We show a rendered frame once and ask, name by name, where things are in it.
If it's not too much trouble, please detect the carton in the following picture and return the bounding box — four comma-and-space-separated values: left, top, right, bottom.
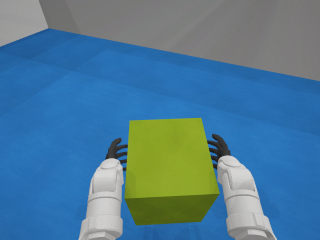
124, 118, 220, 226

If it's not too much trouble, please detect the robot right hand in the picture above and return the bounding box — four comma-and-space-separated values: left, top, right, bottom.
207, 133, 231, 170

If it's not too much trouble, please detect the robot left forearm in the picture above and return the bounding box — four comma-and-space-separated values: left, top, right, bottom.
78, 158, 124, 240

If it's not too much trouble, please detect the robot right forearm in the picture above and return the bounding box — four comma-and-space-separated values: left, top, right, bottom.
217, 155, 277, 240

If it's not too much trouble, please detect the robot left hand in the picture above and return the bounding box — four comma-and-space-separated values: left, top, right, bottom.
105, 138, 128, 171

